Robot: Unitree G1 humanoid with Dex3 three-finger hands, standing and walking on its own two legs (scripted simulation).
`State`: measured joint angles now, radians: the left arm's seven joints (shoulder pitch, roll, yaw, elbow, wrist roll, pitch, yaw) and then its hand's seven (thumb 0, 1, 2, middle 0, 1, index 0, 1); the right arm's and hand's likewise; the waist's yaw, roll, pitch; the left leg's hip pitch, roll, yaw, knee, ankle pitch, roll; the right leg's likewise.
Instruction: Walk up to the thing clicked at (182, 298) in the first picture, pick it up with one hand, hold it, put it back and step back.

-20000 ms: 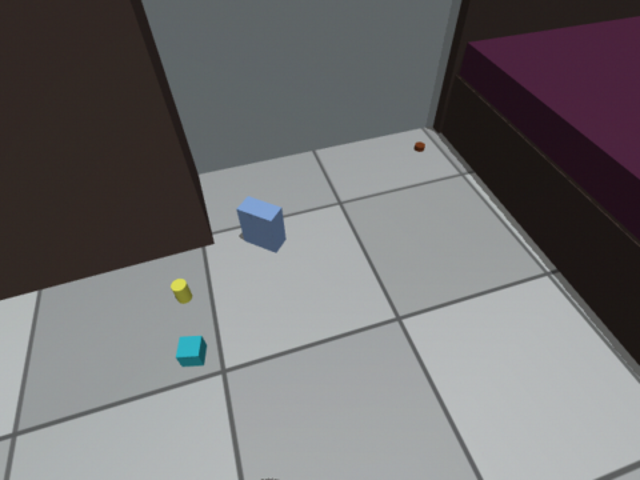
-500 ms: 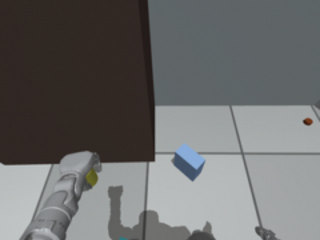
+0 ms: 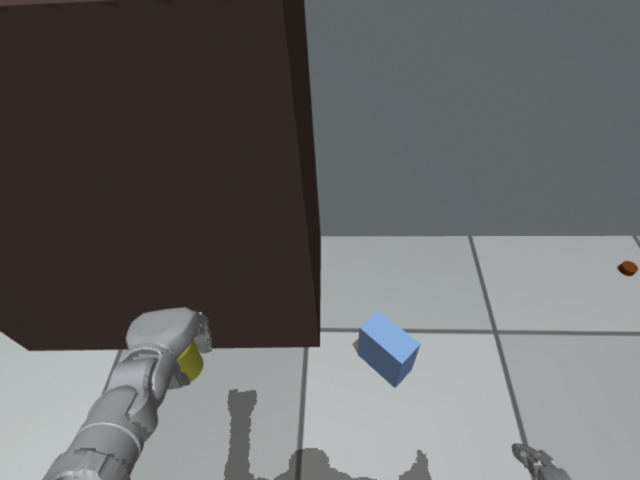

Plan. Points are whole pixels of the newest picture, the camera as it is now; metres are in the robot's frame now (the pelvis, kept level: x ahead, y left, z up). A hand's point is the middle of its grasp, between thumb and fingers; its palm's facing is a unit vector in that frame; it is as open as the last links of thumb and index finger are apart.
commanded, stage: hold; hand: left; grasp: from above
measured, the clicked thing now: (178, 355) +0.32 +0.23 -0.08
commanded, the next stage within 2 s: crouch in 1.48 s
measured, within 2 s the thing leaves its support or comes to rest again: neither
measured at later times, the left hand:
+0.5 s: hand (170, 370) +0.28 +0.21 -0.03, palm faces -0.45 -0.05 -0.89, open 7.2 cm
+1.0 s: hand (174, 361) +0.29 +0.20 -0.01, palm faces -0.44 -0.05 -0.90, open 7.2 cm
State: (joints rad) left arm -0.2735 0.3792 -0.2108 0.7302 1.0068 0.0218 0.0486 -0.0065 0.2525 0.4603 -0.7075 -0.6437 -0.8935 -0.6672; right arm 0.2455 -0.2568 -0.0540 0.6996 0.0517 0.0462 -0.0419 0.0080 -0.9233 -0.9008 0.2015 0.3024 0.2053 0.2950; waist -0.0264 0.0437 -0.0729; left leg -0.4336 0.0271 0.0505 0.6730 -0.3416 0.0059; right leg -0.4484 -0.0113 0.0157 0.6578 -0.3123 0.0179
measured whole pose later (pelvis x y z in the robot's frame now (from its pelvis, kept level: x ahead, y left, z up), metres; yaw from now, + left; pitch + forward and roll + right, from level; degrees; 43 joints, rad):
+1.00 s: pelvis -0.01 -0.01 +0.02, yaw +0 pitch +1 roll +1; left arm -0.22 0.39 -0.22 0.56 0.98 0.02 -0.06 0.00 0.26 0.45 -0.69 -0.66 -0.88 -0.68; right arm 0.19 -0.26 -0.02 0.65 0.08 0.08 -0.07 0.01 -0.93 -0.90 0.20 0.30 0.20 0.29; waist 0.01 0.06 -0.02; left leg -0.26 0.02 0.06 0.49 -0.25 0.00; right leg -0.29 -0.01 0.02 0.51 -0.24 0.01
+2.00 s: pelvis -0.01 -0.01 -0.01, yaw +1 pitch +10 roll +0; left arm -0.34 0.35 -0.22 0.89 1.11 -0.03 0.21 -0.01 0.26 0.45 -0.70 -0.65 -0.90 -0.67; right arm 0.19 -0.26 -0.06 0.67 0.03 0.09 -0.02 0.01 -0.91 -0.90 0.20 0.30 0.21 0.30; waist -0.02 0.01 -0.06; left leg -0.60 0.03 0.03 0.77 -0.36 0.00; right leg -0.61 -0.01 0.00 0.77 -0.34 0.01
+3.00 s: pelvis -0.07 -0.01 -0.33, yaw -1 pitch +38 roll -4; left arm -0.88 0.48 -0.03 1.34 1.19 -0.06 0.42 -0.01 0.24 0.48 -0.71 -0.66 -0.93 -0.64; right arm 0.15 -0.25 -0.03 0.76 -0.11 -0.06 0.08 0.00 -0.92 -0.90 0.20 0.30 0.21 0.30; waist -0.20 0.02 -0.16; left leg -2.06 0.03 -0.05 2.09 -0.70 0.00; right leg -2.04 -0.01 -0.04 2.04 -0.67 0.01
